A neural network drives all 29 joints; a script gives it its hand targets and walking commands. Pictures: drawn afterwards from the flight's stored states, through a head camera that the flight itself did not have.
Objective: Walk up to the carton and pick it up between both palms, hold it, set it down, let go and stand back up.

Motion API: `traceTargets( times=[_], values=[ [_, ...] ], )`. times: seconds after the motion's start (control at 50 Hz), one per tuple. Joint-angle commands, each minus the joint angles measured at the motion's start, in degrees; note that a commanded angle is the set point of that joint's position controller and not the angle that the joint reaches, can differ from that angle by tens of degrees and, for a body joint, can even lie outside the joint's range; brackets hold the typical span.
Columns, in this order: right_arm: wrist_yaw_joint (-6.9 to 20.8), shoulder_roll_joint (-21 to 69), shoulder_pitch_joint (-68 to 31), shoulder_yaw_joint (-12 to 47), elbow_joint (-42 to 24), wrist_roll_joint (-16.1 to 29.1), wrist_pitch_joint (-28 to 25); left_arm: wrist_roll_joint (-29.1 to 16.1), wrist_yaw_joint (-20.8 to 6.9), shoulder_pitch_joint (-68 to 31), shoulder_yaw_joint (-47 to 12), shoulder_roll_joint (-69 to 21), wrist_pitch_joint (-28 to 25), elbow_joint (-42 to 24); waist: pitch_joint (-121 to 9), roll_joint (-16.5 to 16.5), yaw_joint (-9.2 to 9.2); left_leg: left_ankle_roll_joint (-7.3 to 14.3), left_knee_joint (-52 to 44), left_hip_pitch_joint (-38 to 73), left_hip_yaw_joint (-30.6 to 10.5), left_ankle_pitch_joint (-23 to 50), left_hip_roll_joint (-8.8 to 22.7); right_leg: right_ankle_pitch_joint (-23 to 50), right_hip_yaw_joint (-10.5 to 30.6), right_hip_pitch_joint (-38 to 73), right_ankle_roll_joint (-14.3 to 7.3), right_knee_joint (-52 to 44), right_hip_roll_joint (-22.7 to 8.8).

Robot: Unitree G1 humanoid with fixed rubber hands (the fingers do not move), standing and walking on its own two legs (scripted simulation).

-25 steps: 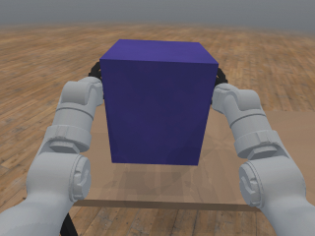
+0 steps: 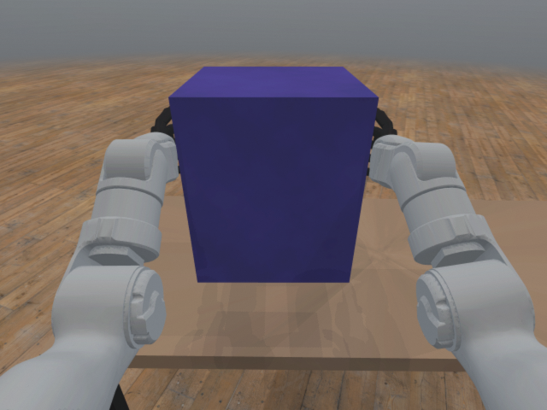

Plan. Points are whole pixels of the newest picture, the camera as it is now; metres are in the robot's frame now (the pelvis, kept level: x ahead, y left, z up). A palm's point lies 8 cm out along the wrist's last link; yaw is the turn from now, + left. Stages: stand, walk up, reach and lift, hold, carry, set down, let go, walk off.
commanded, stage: hold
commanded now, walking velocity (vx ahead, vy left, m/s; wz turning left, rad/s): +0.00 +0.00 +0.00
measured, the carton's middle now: (273, 169) +0.39 +0.00 +0.27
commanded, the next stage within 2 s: none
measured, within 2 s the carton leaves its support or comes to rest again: neither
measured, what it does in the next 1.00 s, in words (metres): stands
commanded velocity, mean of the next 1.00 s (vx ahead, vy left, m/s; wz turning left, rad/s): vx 0.00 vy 0.00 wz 0.00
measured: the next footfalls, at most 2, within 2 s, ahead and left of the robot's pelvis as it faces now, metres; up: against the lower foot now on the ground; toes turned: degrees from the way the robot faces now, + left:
none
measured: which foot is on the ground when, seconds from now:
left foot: down 0.00-1.00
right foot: down 0.00-1.00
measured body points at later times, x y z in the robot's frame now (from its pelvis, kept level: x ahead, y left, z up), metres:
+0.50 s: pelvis -0.01 -0.01 +0.00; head -0.08 +0.00 +0.44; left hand +0.40 +0.16 +0.28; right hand +0.40 -0.14 +0.28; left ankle +0.02 +0.14 -0.74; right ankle +0.06 -0.12 -0.74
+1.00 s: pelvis +0.00 +0.00 +0.00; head -0.09 +0.00 +0.44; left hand +0.40 +0.16 +0.29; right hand +0.39 -0.15 +0.28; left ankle +0.02 +0.14 -0.74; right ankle +0.06 -0.12 -0.74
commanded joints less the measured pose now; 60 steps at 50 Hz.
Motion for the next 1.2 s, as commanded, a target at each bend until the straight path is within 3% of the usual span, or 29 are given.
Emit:
traceTargets(
  times=[0.0,0.02,0.08,0.16,0.26,0.3,0.36,0.38,0.46,0.48,0.54,0.6,0.66,0.68,0.7,0.72,0.76,0.88,0.98,1.02,1.04,1.06,1.1,1.14,1.16,1.18],
  values=[
    [12.15,48.80,-71.40,10.80,-26.39,13.56,-5.01,-9.62,-7.96,-64.64,-16.42,-44.46,-7.30,-18.43,-28.49,0.49,-0.19,0.82,-6.29,0.61,2.55,7.01,-4.45,2.32,-0.35,18.41,1.53,-1.45,2.86],
    [12.05,47.40,-71.52,9.51,-26.59,13.35,-5.38,-10.22,-7.93,-65.04,-17.43,-44.99,-7.39,-18.39,-29.73,1.48,-1.40,0.28,-6.13,0.82,2.36,6.86,-4.19,2.92,-0.48,18.64,1.23,-1.28,2.91],
    [12.44,48.62,-72.52,9.74,-26.05,13.68,-5.84,-11.24,-7.21,-69.90,-19.11,-45.86,-8.41,-21.73,-32.00,3.16,-1.59,-0.03,-6.59,-0.73,2.00,4.95,-3.80,2.70,-0.82,20.14,1.34,-0.06,3.45],
    [13.13,47.60,-73.86,8.28,-23.49,12.25,-6.43,-10.10,-6.67,-68.70,-16.94,-45.15,-8.75,-17.37,-30.01,3.03,-0.71,0.79,-7.52,-2.30,2.00,1.07,-3.51,-0.92,-0.86,18.24,1.42,-0.38,2.79],
    [13.06,47.16,-75.00,7.71,-25.10,12.08,-7.65,-11.21,-6.53,-68.10,-18.93,-47.44,-9.75,-15.78,-31.56,5.13,-1.45,0.43,-7.27,-2.96,1.67,1.13,-3.34,0.48,-0.87,18.92,1.32,0.20,2.98],
    [12.72,47.84,-74.38,8.14,-26.21,12.42,-7.91,-11.80,-6.43,-68.18,-19.54,-47.45,-10.25,-17.69,-33.86,4.60,-1.86,0.10,-5.93,-1.42,2.07,4.11,-3.75,2.63,-0.38,19.34,1.29,0.07,2.63],
    [12.55,49.75,-74.96,9.07,-27.23,12.89,-8.03,-12.34,-6.11,-70.44,-19.38,-47.15,-11.11,-19.88,-35.96,4.16,-0.70,-0.15,-4.97,-0.22,2.53,6.78,-4.11,3.02,-0.38,19.24,1.34,0.08,2.38],
    [12.28,49.86,-74.89,9.65,-28.17,12.66,-7.97,-12.72,-6.31,-68.53,-19.25,-46.68,-10.98,-18.79,-35.84,2.75,-0.86,0.25,-4.62,0.32,2.97,7.85,-4.59,3.41,-0.03,19.04,1.73,-0.40,1.78],
    [11.46,49.63,-73.93,9.40,-29.50,12.75,-8.00,-12.76,-6.74,-67.70,-19.81,-47.61,-10.77,-19.58,-35.87,3.61,-1.65,-0.33,-4.10,1.30,3.14,9.70,-4.75,5.07,0.27,19.38,1.72,-0.63,1.81],
    [11.13,49.76,-74.26,10.77,-31.76,13.29,-8.12,-12.84,-6.96,-65.44,-19.99,-47.76,-10.58,-18.95,-35.97,2.41,-1.19,-0.19,-3.68,1.31,3.39,11.04,-4.81,6.53,0.52,20.45,2.11,-0.63,1.75],
    [11.13,50.48,-73.85,11.47,-30.66,13.59,-7.52,-12.39,-7.13,-66.41,-18.24,-46.08,-10.78,-19.74,-35.24,1.62,-0.01,0.45,-4.06,1.15,3.37,10.34,-4.89,4.99,0.46,19.67,2.27,-0.51,1.68],
    [10.86,51.82,-75.50,13.08,-35.63,13.83,-7.89,-13.86,-7.05,-66.30,-20.51,-47.41,-11.03,-21.90,-39.62,0.42,-0.15,0.43,-3.48,2.34,3.38,12.86,-4.87,7.64,0.48,21.07,2.33,-0.11,2.02],
    [10.73,50.68,-74.85,12.77,-35.95,13.32,-7.33,-13.04,-7.28,-64.02,-20.05,-47.07,-10.61,-19.60,-37.61,0.31,-0.25,0.46,-3.47,2.77,3.40,12.86,-5.00,7.20,0.35,19.97,2.40,-0.73,2.16],
    [10.74,51.48,-73.57,13.29,-35.25,13.59,-7.15,-13.56,-7.21,-66.11,-20.83,-47.14,-11.00,-22.88,-38.73,0.67,-0.64,0.35,-3.54,3.00,3.20,13.66,-4.84,7.98,0.20,20.79,2.37,-0.12,2.41],
    [10.87,51.39,-74.47,13.04,-35.33,13.44,-7.12,-13.64,-7.05,-65.53,-20.00,-46.84,-10.86,-21.47,-37.41,-0.48,-0.02,0.59,-3.70,2.91,3.09,12.41,-4.81,6.40,0.17,19.69,2.13,-0.56,2.38],
    [10.84,51.42,-73.62,13.27,-36.12,13.30,-7.04,-14.03,-7.19,-65.73,-20.53,-46.72,-11.03,-22.58,-37.82,-0.67,-0.58,0.60,-3.74,3.05,3.14,12.75,-4.77,7.62,0.42,20.04,2.25,-0.50,2.26],
    [11.18,52.39,-73.30,13.66,-34.36,13.39,-6.79,-13.67,-7.11,-67.29,-20.20,-46.29,-11.15,-23.66,-37.82,-0.98,0.11,0.84,-3.95,3.09,3.13,11.97,-4.76,6.10,0.38,19.71,2.26,-0.45,2.38],
    [11.62,50.61,-73.00,12.21,-31.40,13.22,-6.34,-12.18,-7.52,-65.22,-18.54,-45.95,-9.87,-19.70,-33.44,-0.25,-0.09,0.71,-4.96,1.19,3.17,10.23,-4.78,4.17,0.08,19.38,2.16,-0.94,2.32],
    [11.90,50.74,-72.82,12.12,-30.08,13.40,-6.06,-12.18,-7.41,-67.02,-18.18,-45.31,-9.76,-20.77,-33.98,-0.98,-0.20,0.71,-5.18,1.69,2.83,9.56,-4.62,3.92,0.14,18.90,1.86,-1.00,2.62],
    [12.17,48.84,-73.34,10.95,-29.61,13.13,-6.20,-12.19,-7.35,-67.36,-19.39,-46.16,-9.49,-19.92,-34.66,1.57,-0.95,-0.02,-4.98,2.11,2.80,9.02,-4.51,3.56,0.08,18.34,1.46,-1.05,2.76],
    [11.96,49.97,-72.33,12.55,-31.44,14.33,-6.46,-12.19,-7.13,-64.68,-18.78,-46.18,-9.45,-21.44,-35.79,0.79,-0.23,0.33,-4.37,2.84,2.99,11.99,-4.67,6.81,0.04,19.79,1.78,-0.60,2.79],
    [12.23,50.06,-72.56,11.56,-28.79,13.83,-5.99,-11.79,-6.99,-66.81,-17.89,-45.47,-9.48,-20.18,-33.27,0.39,-0.02,0.50,-5.00,2.22,2.89,9.85,-4.47,4.04,0.18,18.13,1.62,-0.95,2.84],
    [12.32,48.17,-71.09,10.80,-28.04,13.58,-6.10,-11.52,-7.10,-65.02,-18.93,-46.39,-9.03,-20.06,-32.82,1.83,-0.91,-0.26,-4.98,2.70,2.63,11.00,-4.37,5.49,-0.05,18.24,1.25,-0.87,3.03],
    [12.50,48.65,-71.97,10.19,-26.31,13.34,-5.87,-10.79,-7.19,-66.84,-17.88,-45.70,-8.98,-19.30,-31.20,1.38,-0.38,0.01,-5.80,1.59,2.54,7.73,-4.26,2.40,0.02,17.79,1.20,-1.34,2.92],
    [12.43,47.66,-71.42,9.34,-25.06,13.09,-6.13,-11.03,-7.18,-67.61,-18.34,-46.23,-9.01,-18.82,-29.85,2.80,-1.48,-0.39,-6.14,1.16,2.38,6.29,-4.01,1.72,-0.09,16.94,0.94,-1.14,2.90],
    [12.61,47.17,-73.06,9.24,-26.90,13.26,-6.66,-11.20,-7.07,-66.73,-18.94,-47.05,-8.87,-18.81,-30.84,3.11,-1.36,-0.39,-6.03,0.41,2.10,5.76,-3.81,2.07,-0.11,17.49,0.84,-0.93,3.09]
  ],
)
